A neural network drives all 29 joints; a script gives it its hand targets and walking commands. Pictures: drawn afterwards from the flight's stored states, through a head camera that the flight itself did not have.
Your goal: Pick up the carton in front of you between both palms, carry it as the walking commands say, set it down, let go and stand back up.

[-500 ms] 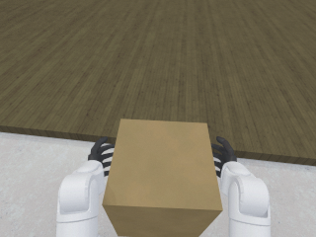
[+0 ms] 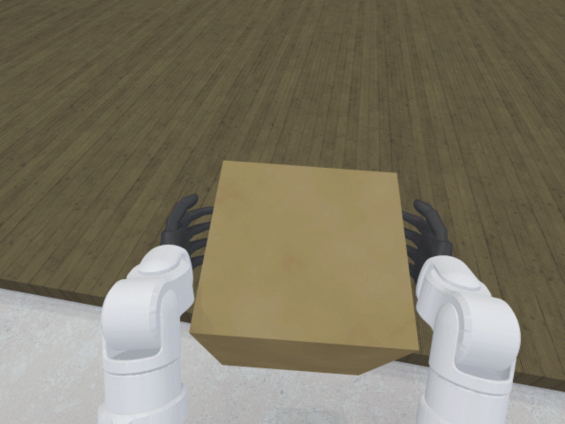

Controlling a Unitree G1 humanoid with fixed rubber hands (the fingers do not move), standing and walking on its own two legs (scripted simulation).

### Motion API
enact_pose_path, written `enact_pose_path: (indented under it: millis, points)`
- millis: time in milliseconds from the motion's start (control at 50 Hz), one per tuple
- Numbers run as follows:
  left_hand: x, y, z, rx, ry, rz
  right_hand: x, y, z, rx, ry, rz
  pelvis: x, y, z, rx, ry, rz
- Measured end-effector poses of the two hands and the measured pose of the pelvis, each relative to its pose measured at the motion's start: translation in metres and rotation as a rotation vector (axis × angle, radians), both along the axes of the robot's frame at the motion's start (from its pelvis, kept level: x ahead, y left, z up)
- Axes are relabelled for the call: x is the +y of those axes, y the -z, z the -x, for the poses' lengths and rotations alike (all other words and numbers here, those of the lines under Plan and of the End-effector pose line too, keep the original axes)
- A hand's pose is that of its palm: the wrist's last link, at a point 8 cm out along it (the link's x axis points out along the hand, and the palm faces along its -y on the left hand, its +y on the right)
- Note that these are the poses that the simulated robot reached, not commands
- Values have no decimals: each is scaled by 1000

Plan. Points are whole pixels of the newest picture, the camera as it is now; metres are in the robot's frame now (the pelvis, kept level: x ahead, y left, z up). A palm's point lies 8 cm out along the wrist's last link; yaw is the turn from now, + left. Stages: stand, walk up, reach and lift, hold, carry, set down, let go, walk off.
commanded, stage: carry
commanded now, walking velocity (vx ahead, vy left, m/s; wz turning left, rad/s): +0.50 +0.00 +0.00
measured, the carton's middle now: (298, 280) +0.31 +0.00 +0.07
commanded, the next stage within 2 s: none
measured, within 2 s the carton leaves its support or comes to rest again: neither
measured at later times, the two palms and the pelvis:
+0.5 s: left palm (235, 73) +0.73 +0.15 +0.16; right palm (386, 75) +0.71 -0.15 +0.17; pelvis +0.32 +0.02 +0.00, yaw -2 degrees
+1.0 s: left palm (251, 6) +1.04 +0.15 +0.19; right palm (364, 1) +1.08 -0.14 +0.20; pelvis +0.67 -0.04 +0.07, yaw +2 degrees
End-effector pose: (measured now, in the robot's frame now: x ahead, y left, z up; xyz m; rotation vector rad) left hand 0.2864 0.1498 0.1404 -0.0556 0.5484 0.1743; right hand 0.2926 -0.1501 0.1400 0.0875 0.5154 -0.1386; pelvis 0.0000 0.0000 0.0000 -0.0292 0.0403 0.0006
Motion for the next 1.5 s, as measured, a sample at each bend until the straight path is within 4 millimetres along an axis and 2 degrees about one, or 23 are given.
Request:
enact_pose_path:
  millis: [160, 300, 360, 420, 460, 500, 600, 680, 740, 800, 860, 920, 960, 1020, 1100, 1180, 1260, 1320, 1380, 1500]
  points:
    - [-3, -30, -124, 85, -25, -37, -3, -31, -140, 81, -55, 6, -15, -26, -85, 24, -1, -36]
    - [-7, -48, -254, 117, 31, -59, -7, -50, -259, 112, -41, 46, -9, -30, -177, 45, 19, -40]
    - [-5, -48, -313, 126, 60, -65, -6, -52, -312, 122, -26, 60, -1, -22, -222, 47, 25, -32]
    - [-2, -40, -374, 128, 91, -56, -3, -49, -366, 126, 0, 74, 10, -6, -272, 37, 42, -21]
    - [-2, -30, -414, 134, 113, -34, -2, -43, -396, 135, 25, 90, 16, 1, -299, 34, 39, -34]
    - [-3, -19, -445, 178, 123, -17, -3, -32, -422, 180, 44, 94, 20, -2, -321, 39, 37, -36]
    - [-8, -5, -509, 236, 117, 10, -7, -12, -475, 237, 91, 43, 26, -18, -378, 62, 38, -12]
    - [-13, -10, -559, 166, 100, 49, -12, -17, -523, 164, 123, 15, 22, -24, -430, 72, 33, -2]
    - [-19, -18, -599, 104, 92, 66, -19, -27, -564, 102, 129, 9, 15, -24, -475, 69, 21, -1]
    - [-26, -26, -644, 74, 86, 57, -25, -36, -614, 72, 115, 10, 5, -25, -526, 70, 17, 6]
    - [-26, -32, -691, 82, 60, 20, -27, -40, -675, 82, 64, 14, -11, -25, -582, 62, 10, 2]
    - [-16, -38, -726, 124, 3, -29, -15, -43, -734, 121, -39, 1, -23, -38, -625, 41, 0, 12]
    - [-7, -43, -741, 161, -34, -28, -5, -49, -764, 156, -83, 6, -30, -53, -649, 35, -11, 5]
    - [5, -59, -765, 182, -93, -5, 10, -69, -804, 177, -128, 11, -40, -78, -685, 34, -44, -16]
    - [19, -99, -807, 129, -153, -1, 26, -107, -861, 125, -178, 2, -45, -102, -736, 38, -92, -48]
    - [29, -142, -860, 68, -178, -22, 36, -141, -918, 62, -208, -7, -40, -111, -791, 49, -126, -59]
    - [37, -165, -918, 64, -166, -47, 44, -161, -975, 53, -218, 10, -28, -107, -852, 45, -160, -54]
    - [44, -166, -962, 84, -145, -56, 51, -165, -1016, 70, -214, 38, -15, -96, -901, 23, -180, -48]
    - [51, -156, -1008, 109, -110, -36, 55, -162, -1053, 96, -193, 77, -3, -84, -947, 3, -202, -57]
    - [66, -123, -1070, 267, -124, 1, 70, -127, -1117, 257, -211, 100, 12, -99, -1007, 17, -253, -40]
